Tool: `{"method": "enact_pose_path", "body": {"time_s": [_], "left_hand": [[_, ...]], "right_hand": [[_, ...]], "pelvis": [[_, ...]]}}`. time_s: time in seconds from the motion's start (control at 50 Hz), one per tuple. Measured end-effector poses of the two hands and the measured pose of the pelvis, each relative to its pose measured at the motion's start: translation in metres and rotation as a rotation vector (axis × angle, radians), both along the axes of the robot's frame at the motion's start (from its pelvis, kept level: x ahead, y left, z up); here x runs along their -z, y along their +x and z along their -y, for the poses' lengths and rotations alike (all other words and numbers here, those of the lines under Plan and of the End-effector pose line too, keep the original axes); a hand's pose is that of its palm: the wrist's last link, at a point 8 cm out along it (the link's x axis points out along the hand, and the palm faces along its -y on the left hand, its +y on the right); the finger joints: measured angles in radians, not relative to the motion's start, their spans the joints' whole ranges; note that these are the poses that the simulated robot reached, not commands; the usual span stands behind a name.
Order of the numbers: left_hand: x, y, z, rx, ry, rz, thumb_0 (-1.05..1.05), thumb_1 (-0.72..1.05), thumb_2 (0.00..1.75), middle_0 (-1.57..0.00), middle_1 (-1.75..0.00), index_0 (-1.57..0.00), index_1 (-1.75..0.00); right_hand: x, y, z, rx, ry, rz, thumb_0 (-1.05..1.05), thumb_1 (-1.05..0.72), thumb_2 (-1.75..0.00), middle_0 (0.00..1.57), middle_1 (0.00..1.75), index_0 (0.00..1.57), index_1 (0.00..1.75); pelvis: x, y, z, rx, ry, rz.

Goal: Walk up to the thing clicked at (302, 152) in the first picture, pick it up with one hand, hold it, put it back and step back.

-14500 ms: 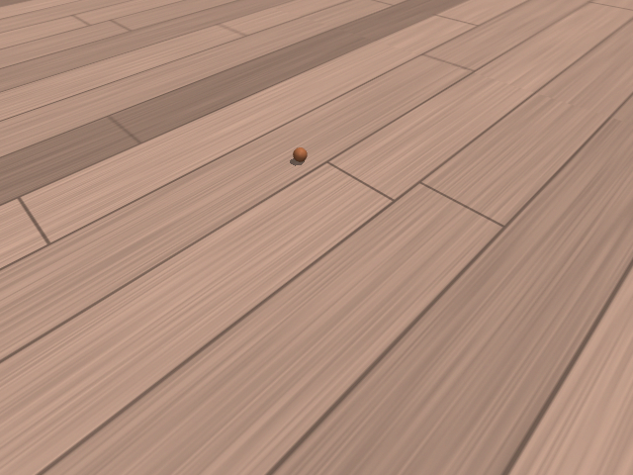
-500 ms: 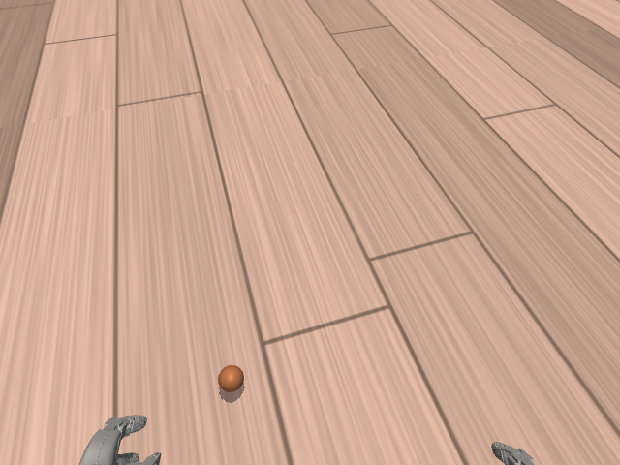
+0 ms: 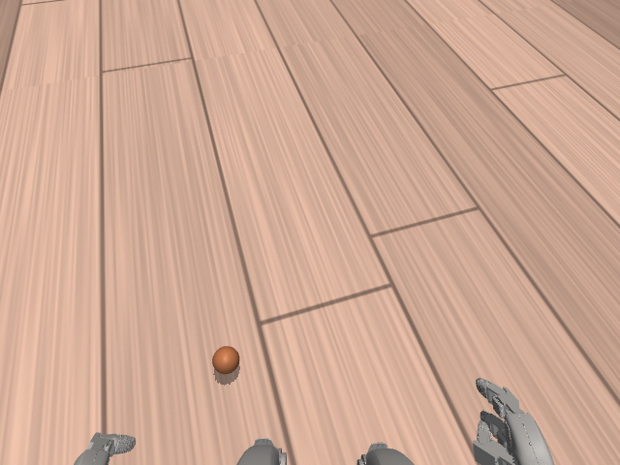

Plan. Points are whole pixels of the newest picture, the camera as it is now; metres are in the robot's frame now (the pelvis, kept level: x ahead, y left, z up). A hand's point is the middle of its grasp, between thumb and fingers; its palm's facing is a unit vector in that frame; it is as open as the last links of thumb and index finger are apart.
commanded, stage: rise first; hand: left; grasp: from above
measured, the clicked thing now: (226, 360) +0.45 +0.25 -0.66
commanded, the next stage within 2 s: none
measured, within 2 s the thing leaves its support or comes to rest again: neither
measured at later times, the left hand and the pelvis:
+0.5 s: hand out of the picture +0.17 +0.28 -0.24, palm faces -0.37 -0.70 -0.62, open 14.2 cm; pelvis -0.03 +0.00 -0.10, yaw -1 degrees
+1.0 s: hand (176, 400) +0.30 +0.30 -0.42, palm faces -0.49 -0.22 -0.85, open 13.9 cm; pelvis -0.10 -0.01 -0.28, yaw -5 degrees
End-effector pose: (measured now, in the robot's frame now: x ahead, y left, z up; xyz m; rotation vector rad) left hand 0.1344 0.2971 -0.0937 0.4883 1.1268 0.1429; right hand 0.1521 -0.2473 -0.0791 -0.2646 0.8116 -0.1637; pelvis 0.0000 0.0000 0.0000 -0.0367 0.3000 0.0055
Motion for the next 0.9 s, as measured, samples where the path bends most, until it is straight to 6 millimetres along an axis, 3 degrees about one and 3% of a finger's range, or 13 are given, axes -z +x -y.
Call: {"method": "enact_pose_path", "body": {"time_s": [0.28, 0.38, 0.48, 0.64, 0.78, 0.9], "left_hand": [[0.024, -0.002, -0.002, 0.079, 0.050, 0.004, 0.00, -0.51, 0.95, -0.08, -1.07, -0.08, -1.06], [0.050, 0.007, -0.008, 0.164, 0.099, -0.001, 0.00, -0.52, 0.95, -0.08, -1.07, -0.08, -1.06], [0.094, 0.035, -0.017, 0.299, 0.180, 0.037, 0.00, -0.53, 0.96, -0.08, -1.07, -0.07, -1.06], [0.157, 0.097, -0.013, 0.518, 0.324, 0.155, 0.00, -0.55, 0.99, -0.08, -1.09, -0.07, -1.08], [0.206, 0.137, -0.011, 0.665, 0.439, 0.185, 0.00, -0.54, 1.00, -0.08, -1.10, -0.08, -1.09], [0.241, 0.160, -0.012, 0.769, 0.508, 0.200, 0.00, -0.52, 1.01, -0.07, -1.10, -0.07, -1.10]], "right_hand": [[0.024, 0.004, -0.005, -0.022, -0.009, 0.022, 0.01, -0.88, -0.89, 0.21, 0.30, 0.21, 0.30], [0.045, 0.001, -0.004, -0.043, -0.015, 0.021, 0.01, -0.88, -0.89, 0.21, 0.30, 0.21, 0.30], [0.088, -0.004, 0.004, -0.073, -0.029, 0.004, 0.01, -0.88, -0.89, 0.21, 0.30, 0.21, 0.30], [0.178, -0.026, 0.016, -0.076, -0.022, -0.080, 0.01, -0.89, -0.90, 0.20, 0.30, 0.21, 0.30], [0.254, -0.073, 0.022, -0.060, 0.008, -0.224, 0.01, -0.89, -0.90, 0.20, 0.30, 0.21, 0.30], [0.301, -0.125, 0.027, -0.019, 0.014, -0.362, 0.01, -0.88, -0.89, 0.20, 0.30, 0.21, 0.30]], "pelvis": [[0.028, -0.006, -0.003, 0.000, -0.015, -0.065], [0.048, -0.014, -0.004, 0.003, -0.017, -0.111], [0.088, -0.027, -0.004, 0.010, -0.014, -0.177], [0.160, -0.053, -0.002, 0.026, -0.015, -0.263], [0.216, -0.076, 0.003, 0.040, -0.020, -0.300], [0.257, -0.090, 0.006, 0.051, -0.026, -0.301]]}}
